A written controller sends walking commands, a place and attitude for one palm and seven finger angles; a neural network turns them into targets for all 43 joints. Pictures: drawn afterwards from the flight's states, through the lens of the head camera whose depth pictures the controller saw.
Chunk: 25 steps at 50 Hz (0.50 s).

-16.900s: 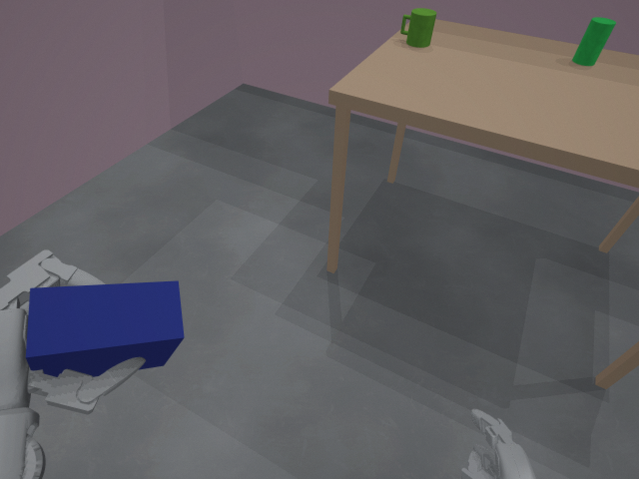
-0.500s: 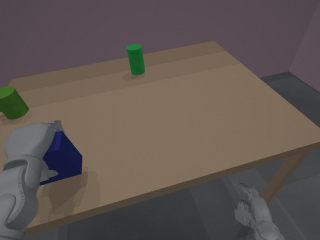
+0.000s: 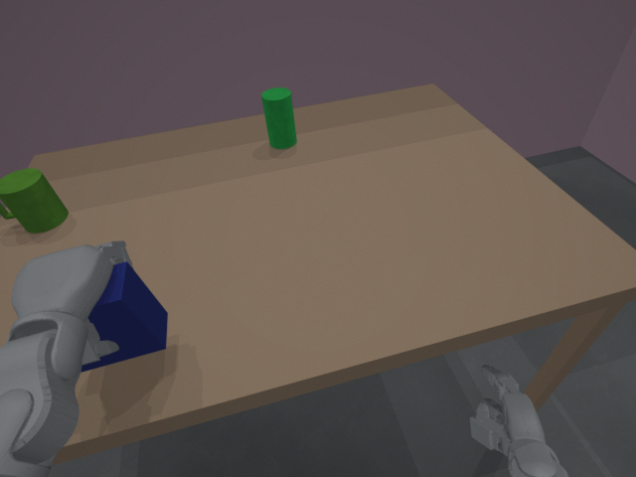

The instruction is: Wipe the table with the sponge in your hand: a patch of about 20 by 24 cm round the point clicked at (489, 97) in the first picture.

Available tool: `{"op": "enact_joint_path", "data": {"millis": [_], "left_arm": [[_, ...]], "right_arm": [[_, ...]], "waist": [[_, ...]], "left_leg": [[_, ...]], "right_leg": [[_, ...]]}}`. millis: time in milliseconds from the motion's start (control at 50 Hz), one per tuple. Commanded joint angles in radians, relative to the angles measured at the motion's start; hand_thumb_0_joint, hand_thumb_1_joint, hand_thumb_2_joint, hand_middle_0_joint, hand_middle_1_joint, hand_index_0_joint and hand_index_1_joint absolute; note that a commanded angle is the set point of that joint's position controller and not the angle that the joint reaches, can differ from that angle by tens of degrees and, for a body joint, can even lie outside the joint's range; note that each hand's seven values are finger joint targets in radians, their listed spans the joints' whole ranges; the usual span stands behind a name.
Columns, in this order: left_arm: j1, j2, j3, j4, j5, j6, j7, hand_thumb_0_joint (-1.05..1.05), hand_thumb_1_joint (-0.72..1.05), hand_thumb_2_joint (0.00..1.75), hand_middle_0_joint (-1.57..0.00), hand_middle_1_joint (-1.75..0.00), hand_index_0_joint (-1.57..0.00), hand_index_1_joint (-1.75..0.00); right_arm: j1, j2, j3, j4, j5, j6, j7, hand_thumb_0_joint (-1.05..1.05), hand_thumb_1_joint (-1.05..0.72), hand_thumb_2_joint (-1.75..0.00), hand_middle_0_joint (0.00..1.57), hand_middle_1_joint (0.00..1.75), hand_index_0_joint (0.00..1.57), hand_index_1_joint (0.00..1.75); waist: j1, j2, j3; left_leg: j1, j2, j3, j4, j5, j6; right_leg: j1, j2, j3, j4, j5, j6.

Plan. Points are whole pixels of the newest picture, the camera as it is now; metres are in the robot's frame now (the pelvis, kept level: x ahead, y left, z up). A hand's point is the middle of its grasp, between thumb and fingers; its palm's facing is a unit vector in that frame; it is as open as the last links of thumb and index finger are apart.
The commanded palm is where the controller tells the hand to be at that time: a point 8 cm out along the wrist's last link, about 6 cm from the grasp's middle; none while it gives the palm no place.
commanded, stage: move the sponge above the wiping area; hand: left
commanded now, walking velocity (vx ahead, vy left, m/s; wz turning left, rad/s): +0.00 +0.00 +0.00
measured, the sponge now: (109, 327) +0.23 +0.31 +0.09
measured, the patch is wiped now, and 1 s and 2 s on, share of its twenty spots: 0.00 0.00 0.00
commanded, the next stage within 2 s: lower the sponge onto the table in 0.54 s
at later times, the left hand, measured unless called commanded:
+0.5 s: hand (101, 316) +0.22 +0.29 +0.14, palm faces +0.06 -0.05 -1.00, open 9.7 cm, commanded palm +0.18 +0.29 +0.21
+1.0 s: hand (95, 305) +0.22 +0.30 +0.14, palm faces +0.10 -0.03 -0.99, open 9.7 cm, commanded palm +0.19 +0.29 +0.20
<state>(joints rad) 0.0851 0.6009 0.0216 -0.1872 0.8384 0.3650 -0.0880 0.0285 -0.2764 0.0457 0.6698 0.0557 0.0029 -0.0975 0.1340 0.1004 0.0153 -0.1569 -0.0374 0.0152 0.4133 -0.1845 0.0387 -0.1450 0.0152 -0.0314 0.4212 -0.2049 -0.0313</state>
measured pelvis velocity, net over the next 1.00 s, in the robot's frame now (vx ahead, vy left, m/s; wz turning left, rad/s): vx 0.00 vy -0.01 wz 0.00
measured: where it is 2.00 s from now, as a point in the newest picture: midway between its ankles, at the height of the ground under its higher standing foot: outside the picture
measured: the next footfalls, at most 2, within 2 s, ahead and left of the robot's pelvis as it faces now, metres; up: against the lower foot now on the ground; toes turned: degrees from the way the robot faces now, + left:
none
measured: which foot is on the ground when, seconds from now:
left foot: down 0.00-1.00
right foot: down 0.00-1.00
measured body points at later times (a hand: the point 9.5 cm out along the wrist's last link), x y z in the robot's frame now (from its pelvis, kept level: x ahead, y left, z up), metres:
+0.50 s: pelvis +0.00 -0.01 +0.00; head -0.02 -0.06 +0.45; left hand +0.21 +0.29 +0.19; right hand +0.25 -0.21 -0.08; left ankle +0.03 +0.09 -0.74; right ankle +0.02 -0.10 -0.74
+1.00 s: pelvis +0.00 -0.01 +0.00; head -0.02 -0.06 +0.45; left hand +0.21 +0.30 +0.20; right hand +0.25 -0.21 -0.08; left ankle +0.03 +0.09 -0.74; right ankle +0.02 -0.10 -0.74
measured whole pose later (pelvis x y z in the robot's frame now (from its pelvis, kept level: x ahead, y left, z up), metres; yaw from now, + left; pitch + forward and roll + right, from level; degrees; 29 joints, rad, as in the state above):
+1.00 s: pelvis +0.00 -0.01 +0.00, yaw +0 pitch -5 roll +0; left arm 0.10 0.62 0.05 -0.21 0.82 0.32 -0.07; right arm 0.03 -0.27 0.06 0.67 0.05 -0.01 -0.09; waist 0.14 0.11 0.01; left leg -0.16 -0.02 0.01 0.43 -0.19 0.02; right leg -0.15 0.03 -0.04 0.43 -0.21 -0.05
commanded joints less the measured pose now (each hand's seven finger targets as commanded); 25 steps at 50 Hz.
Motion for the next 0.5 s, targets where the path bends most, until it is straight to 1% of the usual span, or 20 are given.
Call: {"op": "enact_joint_path", "data": {"millis": [0,20,40,60,80,100,120,140,160,180,200,260,280,300,320,360,380,400,460,480], "left_arm": [[-0.235,0.242,0.156,-0.283,0.037,-0.032,0.051,0.0,0.1,1.3,-1.2,-1.6,-1.2,-1.6],[-0.231,0.23,0.148,-0.27,0.04,-0.031,0.057,0.0,0.1,1.3,-1.2,-1.6,-1.2,-1.6],[-0.216,0.243,0.165,-0.242,0.042,-0.022,0.061,0.0,0.1,1.3,-1.2,-1.6,-1.2,-1.6],[-0.21,0.233,0.162,-0.244,0.038,-0.012,0.066,0.0,0.1,1.3,-1.2,-1.6,-1.2,-1.6],[-0.218,0.274,0.206,-0.245,0.042,0.005,0.074,0.0,0.1,1.3,-1.2,-1.6,-1.2,-1.6],[-0.216,0.237,0.171,-0.245,0.038,0.017,0.075,0.0,0.1,1.3,-1.2,-1.6,-1.2,-1.6],[-0.221,0.227,0.159,-0.227,0.04,0.027,0.076,0.0,0.1,1.3,-1.2,-1.6,-1.2,-1.6],[-0.21,0.238,0.167,-0.196,0.037,0.043,0.075,0.0,0.1,1.3,-1.2,-1.6,-1.2,-1.6],[-0.23,0.246,0.166,-0.191,0.039,0.051,0.072,0.0,0.1,1.3,-1.2,-1.6,-1.2,-1.6],[-0.223,0.285,0.203,-0.212,0.04,0.062,0.071,0.0,0.1,1.3,-1.2,-1.6,-1.2,-1.6],[-0.217,0.258,0.176,-0.215,0.036,0.066,0.064,0.0,0.1,1.3,-1.2,-1.6,-1.2,-1.6],[-0.172,0.259,0.17,-0.228,0.027,0.057,0.037,0.0,0.1,1.3,-1.2,-1.6,-1.2,-1.6],[-0.191,0.27,0.172,-0.254,0.032,0.054,0.029,0.0,0.1,1.3,-1.2,-1.6,-1.2,-1.6],[-0.205,0.232,0.136,-0.259,0.027,0.043,0.022,0.0,0.1,1.3,-1.2,-1.6,-1.2,-1.6],[-0.21,0.24,0.139,-0.249,0.032,0.028,0.021,0.0,0.1,1.3,-1.2,-1.6,-1.2,-1.6],[-0.189,0.242,0.143,-0.279,0.027,-0.002,0.019,0.0,0.1,1.3,-1.2,-1.6,-1.2,-1.6],[-0.201,0.291,0.192,-0.293,0.034,-0.009,0.027,0.0,0.1,1.3,-1.2,-1.6,-1.2,-1.6],[-0.214,0.267,0.171,-0.292,0.036,-0.019,0.031,0.0,0.1,1.3,-1.2,-1.6,-1.2,-1.6],[-0.185,0.297,0.219,-0.271,0.032,-0.037,0.055,0.0,0.1,1.3,-1.2,-1.6,-1.2,-1.6],[-0.195,0.335,0.259,-0.283,0.03,-0.03,0.065,0.0,0.1,1.3,-1.2,-1.6,-1.2,-1.6]], "right_arm": [[-0.244,-0.074,-0.019,-0.203,-0.013,-0.079,0.006,0.0,-0.9,-0.9,0.2,0.3,0.2,0.3],[-0.237,-0.071,-0.02,-0.195,-0.01,-0.079,0.01,0.0,-0.9,-0.9,0.2,0.3,0.2,0.3],[-0.231,-0.083,-0.027,-0.184,-0.014,-0.071,0.011,0.0,-0.9,-0.9,0.2,0.3,0.2,0.3],[-0.237,-0.08,-0.027,-0.189,-0.012,-0.066,0.015,0.0,-0.9,-0.9,0.2,0.3,0.2,0.3],[-0.276,-0.078,-0.02,-0.189,-0.004,-0.07,0.017,0.0,-0.9,-0.9,0.2,0.3,0.2,0.3],[-0.262,-0.08,-0.021,-0.194,-0.01,-0.065,0.019,0.0,-0.9,-0.9,0.2,0.3,0.2,0.3],[-0.257,-0.079,-0.02,-0.188,-0.005,-0.061,0.02,0.0,-0.9,-0.9,0.2,0.3,0.2,0.3],[-0.252,-0.089,-0.025,-0.184,-0.007,-0.054,0.018,0.0,-0.9,-0.9,0.2,0.3,0.2,0.3],[-0.255,-0.091,-0.024,-0.184,-0.004,-0.05,0.018,0.0,-0.9,-0.9,0.2,0.3,0.2,0.3],[-0.297,-0.086,-0.017,-0.196,0.0,-0.057,0.018,0.0,-0.9,-0.9,0.2,0.3,0.2,0.3],[-0.276,-0.089,-0.019,-0.198,-0.004,-0.054,0.018,0.0,-0.9,-0.9,0.2,0.3,0.2,0.3],[-0.259,-0.09,-0.023,-0.197,-0.003,-0.049,0.018,0.0,-0.9,-0.9,0.2,0.3,0.2,0.3],[-0.298,-0.082,-0.011,-0.206,0.004,-0.058,0.017,0.0,-0.9,-0.9,0.2,0.3,0.2,0.3],[-0.27,-0.081,-0.014,-0.207,-0.003,-0.06,0.015,0.0,-0.9,-0.9,0.2,0.3,0.2,0.3],[-0.252,-0.082,-0.016,-0.196,-0.001,-0.063,0.015,0.0,-0.9,-0.9,0.2,0.3,0.2,0.3],[-0.241,-0.082,-0.022,-0.201,-0.007,-0.066,0.012,0.0,-0.9,-0.9,0.2,0.3,0.2,0.3],[-0.269,-0.077,-0.015,-0.205,-0.004,-0.078,0.009,0.0,-0.9,-0.9,0.2,0.3,0.2,0.3],[-0.245,-0.078,-0.017,-0.203,-0.012,-0.078,0.007,0.0,-0.9,-0.9,0.2,0.3,0.2,0.3],[-0.224,-0.084,-0.027,-0.188,-0.014,-0.072,0.008,0.0,-0.9,-0.9,0.2,0.3,0.2,0.3],[-0.266,-0.08,-0.021,-0.195,-0.009,-0.081,0.008,0.0,-0.9,-0.9,0.2,0.3,0.2,0.3]], "waist": [[0.017,0.021,-0.217],[0.011,0.007,-0.207],[0.016,0.006,-0.184],[0.019,-0.004,-0.173],[0.026,0.0,-0.168],[0.028,0.001,-0.176],[0.02,-0.024,-0.166],[0.022,-0.034,-0.153],[0.019,-0.042,-0.16],[0.029,-0.026,-0.161],[0.026,-0.023,-0.193],[0.018,-0.029,-0.182],[0.013,-0.003,-0.177],[0.006,-0.01,-0.181],[-0.001,-0.016,-0.177],[0.005,-0.009,-0.182],[0.009,-0.024,-0.178],[0.008,-0.019,-0.185],[0.017,-0.009,-0.185],[0.025,0.004,-0.169]], "left_leg": [[0.069,0.024,-0.114,-0.068,0.116,-0.011],[0.071,0.027,-0.119,-0.069,0.125,-0.016],[0.065,0.03,-0.12,-0.074,0.122,-0.017],[0.054,0.029,-0.114,-0.076,0.12,-0.018],[0.043,0.028,-0.123,-0.081,0.095,-0.02],[0.032,0.026,-0.108,-0.081,0.097,-0.019],[0.032,0.025,-0.108,-0.081,0.094,-0.022],[0.025,0.023,-0.103,-0.081,0.081,-0.019],[0.023,0.02,-0.1,-0.078,0.084,-0.019],[0.022,0.018,-0.105,-0.074,0.072,-0.018],[0.022,0.017,-0.094,-0.065,0.086,-0.015],[0.032,0.013,-0.094,-0.053,0.105,-0.009],[0.042,0.012,-0.102,-0.051,0.085,-0.009],[0.04,0.014,-0.092,-0.043,0.09,-0.006],[0.046,0.015,-0.098,-0.043,0.091,-0.007],[0.057,0.016,-0.102,-0.043,0.091,-0.005],[0.059,0.016,-0.108,-0.039,0.076,-0.004],[0.055,0.014,-0.101,-0.035,0.088,-0.002],[0.056,0.015,-0.104,-0.039,0.105,-0.009],[0.051,0.012,-0.109,-0.037,0.089,-0.011]], "right_leg": [[0.049,-0.011,0.104,-0.063,0.044,-0.054],[0.034,-0.011,0.106,-0.067,0.044,-0.048],[0.027,-0.007,0.104,-0.072,0.048,-0.05],[0.031,-0.013,0.105,-0.074,0.047,-0.047],[0.033,0.001,0.142,-0.072,0.024,-0.062],[0.047,-0.012,0.11,-0.067,0.028,-0.055],[0.031,-0.011,0.111,-0.072,0.018,-0.048],[0.025,-0.011,0.108,-0.079,0.009,-0.046],[0.028,-0.013,0.113,-0.079,0.012,-0.045],[0.032,-0.004,0.152,-0.079,-0.007,-0.059],[0.05,-0.016,0.123,-0.069,0.012,-0.052],[0.038,-0.019,0.121,-0.075,0.03,-0.041],[0.022,-0.007,0.156,-0.081,0.004,-0.054],[0.023,-0.018,0.127,-0.076,0.014,-0.047],[0.009,-0.015,0.125,-0.079,0.01,-0.042],[0.014,-0.018,0.124,-0.079,0.016,-0.042],[0.01,-0.007,0.168,-0.086,-0.012,-0.055],[0.016,-0.015,0.137,-0.081,0.0,-0.05],[0.024,-0.018,0.14,-0.085,0.019,-0.047],[0.022,-0.01,0.185,-0.09,-0.002,-0.062]]}}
